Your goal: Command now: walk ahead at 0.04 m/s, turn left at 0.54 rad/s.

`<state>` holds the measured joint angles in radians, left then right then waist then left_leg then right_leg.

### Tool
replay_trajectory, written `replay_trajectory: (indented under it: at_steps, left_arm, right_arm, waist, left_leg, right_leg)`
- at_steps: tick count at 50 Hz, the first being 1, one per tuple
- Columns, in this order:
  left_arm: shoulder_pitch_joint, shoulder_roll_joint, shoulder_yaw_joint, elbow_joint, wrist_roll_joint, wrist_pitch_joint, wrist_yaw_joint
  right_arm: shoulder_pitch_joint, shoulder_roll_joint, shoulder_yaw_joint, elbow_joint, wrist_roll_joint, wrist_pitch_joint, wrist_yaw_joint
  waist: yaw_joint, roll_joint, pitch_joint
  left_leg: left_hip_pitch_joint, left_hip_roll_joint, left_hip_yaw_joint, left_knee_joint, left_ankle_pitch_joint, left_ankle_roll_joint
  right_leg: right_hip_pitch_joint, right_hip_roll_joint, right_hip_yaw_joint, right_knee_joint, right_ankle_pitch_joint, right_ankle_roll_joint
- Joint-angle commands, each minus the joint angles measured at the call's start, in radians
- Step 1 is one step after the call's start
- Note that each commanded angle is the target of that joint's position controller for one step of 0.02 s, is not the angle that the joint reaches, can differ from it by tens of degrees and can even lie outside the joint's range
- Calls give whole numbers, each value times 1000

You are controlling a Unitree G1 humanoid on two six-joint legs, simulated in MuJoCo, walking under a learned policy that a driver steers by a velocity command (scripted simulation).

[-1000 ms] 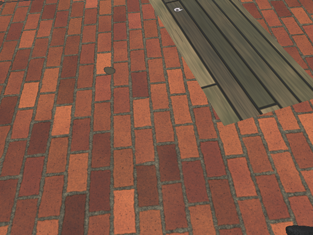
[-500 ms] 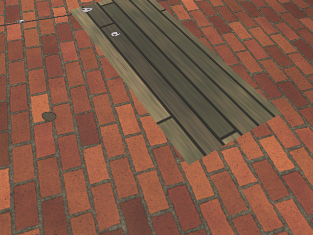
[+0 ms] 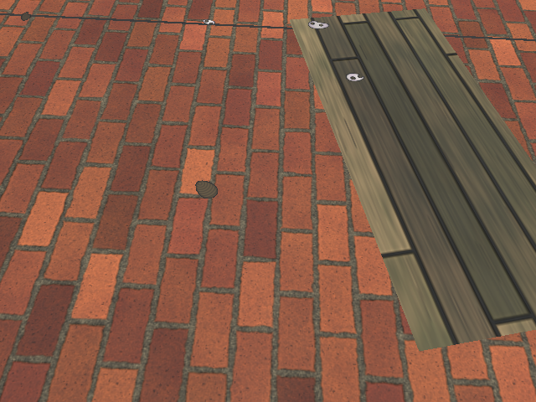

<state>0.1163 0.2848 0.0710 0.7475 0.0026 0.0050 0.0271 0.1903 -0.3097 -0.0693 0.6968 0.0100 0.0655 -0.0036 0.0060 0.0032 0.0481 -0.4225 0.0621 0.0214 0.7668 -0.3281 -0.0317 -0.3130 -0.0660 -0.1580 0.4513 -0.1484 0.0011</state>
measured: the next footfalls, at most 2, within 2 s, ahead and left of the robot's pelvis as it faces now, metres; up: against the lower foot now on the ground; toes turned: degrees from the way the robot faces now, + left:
left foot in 0.04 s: +0.06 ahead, +0.12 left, +0.00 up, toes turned +4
right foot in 0.50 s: +0.10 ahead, -0.11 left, +0.00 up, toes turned +15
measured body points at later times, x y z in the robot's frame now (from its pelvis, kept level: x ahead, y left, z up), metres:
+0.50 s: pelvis +0.02 +0.01 +0.00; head +0.04 +0.02 +0.45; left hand +0.10 +0.32 -0.11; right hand +0.25 -0.21 -0.09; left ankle +0.02 +0.12 -0.73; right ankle +0.06 -0.12 -0.74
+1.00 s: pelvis +0.02 -0.01 +0.00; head +0.06 -0.01 +0.45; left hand +0.19 +0.28 -0.09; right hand +0.15 -0.30 -0.10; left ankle +0.02 +0.12 -0.73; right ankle +0.01 -0.13 -0.68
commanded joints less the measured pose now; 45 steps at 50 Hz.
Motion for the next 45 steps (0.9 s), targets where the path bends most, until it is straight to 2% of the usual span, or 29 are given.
replay_trajectory:
  at_steps: [1,2,3,4,5,6,7,8,10,12,15,19,22,24,25,26,27,28,29,31,36,38,40,41,42,43,44,45]
  left_arm:
    - [-49,154,41,-49,-24,-3,3]
    - [0,117,34,-25,-21,3,-1]
    - [30,58,17,-52,25,5,-9]
    - [-89,98,29,-92,23,0,2]
    - [-115,124,39,-93,3,2,9]
    - [-83,128,45,-76,-3,6,16]
    - [-54,129,50,-50,5,11,25]
    - [-38,132,53,-43,12,12,28]
    - [-20,119,52,-41,5,5,22]
    - [-35,101,45,-46,-2,-1,20]
    - [-69,86,34,-57,-4,-8,11]
    - [-47,97,30,-46,-11,-13,-6]
    - [-16,87,20,-34,-12,-17,-22]
    - [22,46,1,-15,2,-26,-36]
    - [19,81,3,-17,17,-27,-37]
    - [-11,160,13,-37,21,-26,-33]
    - [-62,134,5,-29,18,-24,-34]
    - [-77,121,6,-43,6,-25,-37]
    - [-57,138,10,-37,2,-27,-36]
    - [-40,176,18,-37,-10,-34,-32]
    - [-17,173,25,-62,-22,-6,-9]
    - [-25,170,28,-82,-24,6,-5]
    - [-33,156,27,-103,-29,13,-6]
    - [-29,142,25,-109,-30,16,-8]
    - [-12,126,22,-114,-27,17,-13]
    - [-11,141,30,-117,-22,18,-18]
    - [-14,171,46,-119,-22,20,-23]
    - [1,161,49,-112,-29,28,-25]
  right_arm:
    - [116,-98,-37,-34,-6,-5,11]
    - [141,-137,-51,-32,-12,-6,5]
    - [133,-261,-76,-63,-11,-7,-17]
    - [124,-277,-71,-93,-47,-26,-9]
    - [97,-247,-65,-92,-57,-47,-3]
    - [37,-220,-59,-97,-37,-60,-6]
    - [-6,-180,-48,-105,-16,-62,-11]
    - [-29,-163,-39,-113,-8,-60,-18]
    - [-19,-142,-30,-120,-12,-57,-27]
    - [4,-147,-33,-121,-8,-55,-34]
    - [19,-168,-43,-126,-4,-46,-41]
    - [2,-163,-40,-135,-14,-36,-30]
    - [-22,-110,-15,-125,-18,-35,-20]
    - [-22,-47,13,-96,-17,-41,-13]
    - [25,-34,17,-75,-35,-52,-11]
    - [97,-48,13,-64,-60,-64,-6]
    - [88,-47,12,-65,-63,-71,-8]
    - [14,-95,1,-63,-57,-72,-14]
    - [-31,-114,-9,-70,-44,-70,-21]
    - [-41,-101,-13,-83,-37,-58,-34]
    - [-16,-60,-24,-81,-26,-68,-35]
    - [0,-63,-34,-81,-24,-72,-30]
    - [20,-89,-47,-82,-25,-72,-27]
    - [41,-109,-54,-81,-29,-70,-28]
    - [54,-135,-60,-81,-34,-70,-30]
    - [36,-128,-55,-98,-38,-75,-37]
    - [32,-116,-47,-110,-38,-81,-42]
    - [-6,-113,-44,-116,-30,-83,-46]
  waist:
    - [-56,-112,-152]
    - [-53,-3,-118]
    - [-3,334,-91]
    - [-74,293,-102]
    - [-67,198,-98]
    - [-29,152,-86]
    - [-11,124,-95]
    - [0,140,-102]
    - [7,133,-138]
    - [-6,124,-144]
    - [-26,138,-139]
    - [-38,160,-142]
    - [-32,147,-155]
    - [7,110,-147]
    - [-21,59,-147]
    - [-94,-86,-139]
    - [-113,-160,-119]
    - [-64,-140,-79]
    - [-38,-127,-74]
    - [-32,-155,-61]
    - [-16,-131,-89]
    - [-17,-93,-99]
    - [-16,6,-101]
    - [-19,83,-97]
    - [-16,183,-98]
    - [-25,228,-109]
    - [-27,150,-103]
    - [-3,82,-92]
  left_leg:
    - [212,-44,42,-200,106,65]
    - [278,-10,-54,-325,215,110]
    - [380,254,-429,-402,506,241]
    - [285,327,-556,-460,484,381]
    - [257,277,-488,-478,375,352]
    - [252,222,-420,-467,310,290]
    - [257,190,-380,-455,287,246]
    - [238,169,-353,-447,335,236]
    - [254,141,-332,-434,401,238]
    - [303,132,-341,-421,417,240]
    - [323,123,-381,-406,361,245]
    - [262,128,-411,-388,371,261]
    - [251,129,-404,-353,430,253]
    - [194,80,-351,-343,338,188]
    - [159,33,-307,-319,223,135]
    - [134,-60,-217,-253,56,84]
    - [211,-72,-167,-309,43,39]
    - [230,-76,-150,-295,81,23]
    - [231,-82,-135,-267,106,26]
    - [218,-83,-120,-246,131,33]
    - [190,-95,-72,-214,106,31]
    - [221,-78,-77,-234,128,45]
    - [272,-11,-135,-300,172,88]
    - [315,70,-214,-351,221,139]
    - [350,208,-342,-407,332,223]
    - [354,336,-434,-427,474,313]
    - [333,371,-434,-427,561,350]
    - [318,335,-355,-415,550,320]
  right_leg:
    - [47,-222,133,-46,28,-134]
    - [-38,-161,64,95,-94,-53]
    - [-300,0,-41,418,-430,68]
    - [-389,76,135,607,-531,72]
    - [-392,57,196,678,-451,50]
    - [-397,41,215,679,-351,37]
    - [-389,33,223,672,-291,40]
    - [-358,39,220,686,-245,50]
    - [-319,60,222,690,-192,62]
    - [-327,68,230,596,-170,72]
    - [-289,79,244,431,-167,87]
    - [-150,76,226,311,-203,82]
    - [-39,51,207,191,-187,62]
    - [136,39,200,-90,59,34]
    - [209,-16,270,-93,182,8]
    - [207,-114,384,-59,355,-53]
    - [78,-127,409,-71,196,-123]
    - [36,-79,397,-85,67,-112]
    - [28,-66,398,-88,38,-95]
    - [26,-67,439,-83,68,-99]
    - [45,-62,521,-31,115,-139]
    - [10,-32,517,7,104,-127]
    - [-68,33,445,98,41,-81]
    - [-142,81,374,190,-37,-43]
    - [-212,124,291,313,-176,-10]
    - [-265,105,245,529,-441,15]
    - [-295,75,256,701,-495,34]
    - [-296,46,263,734,-456,43]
